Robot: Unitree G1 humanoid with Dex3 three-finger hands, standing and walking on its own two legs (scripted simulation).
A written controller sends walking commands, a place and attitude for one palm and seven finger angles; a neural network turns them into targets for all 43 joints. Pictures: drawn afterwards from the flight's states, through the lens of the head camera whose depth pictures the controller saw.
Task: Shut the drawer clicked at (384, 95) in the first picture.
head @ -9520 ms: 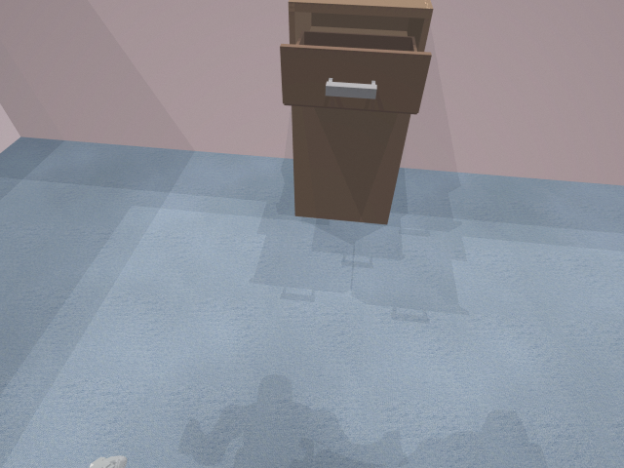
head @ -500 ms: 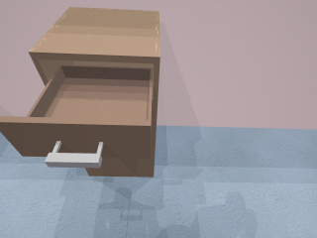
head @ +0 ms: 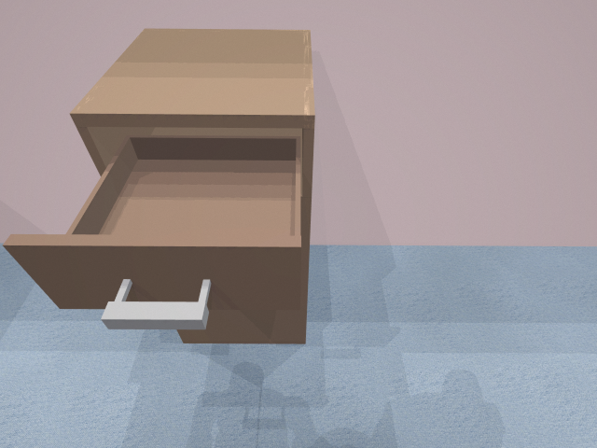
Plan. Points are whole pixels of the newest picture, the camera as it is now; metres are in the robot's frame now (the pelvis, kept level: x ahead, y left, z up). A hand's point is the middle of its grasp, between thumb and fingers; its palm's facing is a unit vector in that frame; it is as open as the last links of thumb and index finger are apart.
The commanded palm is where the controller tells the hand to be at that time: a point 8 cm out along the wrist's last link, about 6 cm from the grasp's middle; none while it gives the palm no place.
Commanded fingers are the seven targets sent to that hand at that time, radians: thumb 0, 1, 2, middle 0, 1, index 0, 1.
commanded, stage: look again from close up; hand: left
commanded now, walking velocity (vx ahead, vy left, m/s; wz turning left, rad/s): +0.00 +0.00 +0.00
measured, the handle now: (161, 300) +0.30 +0.22 +0.03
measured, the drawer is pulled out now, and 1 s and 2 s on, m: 0.28 0.28 0.28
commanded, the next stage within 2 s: raise the hand and make a fist in 0.12 s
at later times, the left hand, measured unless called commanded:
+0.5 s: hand (172, 414) +0.17 +0.17 -0.01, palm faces +0.18 -0.98 +0.00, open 7.0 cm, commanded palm +0.09 +0.22 -0.03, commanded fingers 0.00 0.90 0.90 -0.50 -0.62 -0.50 -0.62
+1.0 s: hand (170, 422) +0.15 +0.16 +0.03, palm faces +0.08 -1.00 -0.05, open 4.1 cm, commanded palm +0.09 +0.22 +0.04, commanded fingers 0.00 0.90 0.90 -1.00 -1.17 -1.00 -1.17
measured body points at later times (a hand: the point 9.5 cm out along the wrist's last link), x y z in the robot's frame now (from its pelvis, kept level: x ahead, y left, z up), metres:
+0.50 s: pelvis -0.03 +0.01 -0.02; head -0.03 +0.00 +0.43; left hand +0.15 +0.22 -0.01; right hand +0.13 -0.24 -0.10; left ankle +0.03 +0.09 -0.73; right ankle -0.03 -0.10 -0.73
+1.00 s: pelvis -0.02 -0.03 -0.05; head -0.01 -0.04 +0.40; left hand +0.14 +0.21 +0.03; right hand +0.16 -0.24 -0.13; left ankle +0.03 +0.09 -0.73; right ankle -0.03 -0.10 -0.73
